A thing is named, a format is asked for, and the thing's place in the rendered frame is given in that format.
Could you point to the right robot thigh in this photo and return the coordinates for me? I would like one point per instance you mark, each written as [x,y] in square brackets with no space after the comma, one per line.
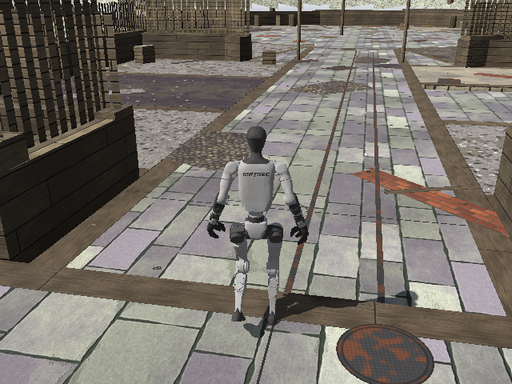
[274,241]

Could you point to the robot right upper arm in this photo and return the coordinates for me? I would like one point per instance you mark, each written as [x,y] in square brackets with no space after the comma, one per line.
[286,182]

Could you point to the right robot hand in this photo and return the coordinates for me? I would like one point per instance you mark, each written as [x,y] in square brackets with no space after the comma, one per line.
[302,232]

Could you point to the left robot shin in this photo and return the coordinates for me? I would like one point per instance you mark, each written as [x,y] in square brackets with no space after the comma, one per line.
[240,280]

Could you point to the left robot hand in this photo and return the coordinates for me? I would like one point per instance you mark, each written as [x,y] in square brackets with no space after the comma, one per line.
[218,226]

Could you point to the right robot forearm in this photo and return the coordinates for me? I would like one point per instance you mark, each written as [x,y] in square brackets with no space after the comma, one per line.
[297,213]

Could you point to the left robot forearm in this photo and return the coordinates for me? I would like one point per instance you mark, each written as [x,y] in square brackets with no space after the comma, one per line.
[216,211]

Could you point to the robot left upper arm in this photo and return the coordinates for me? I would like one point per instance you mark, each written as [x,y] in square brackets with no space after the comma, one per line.
[226,181]

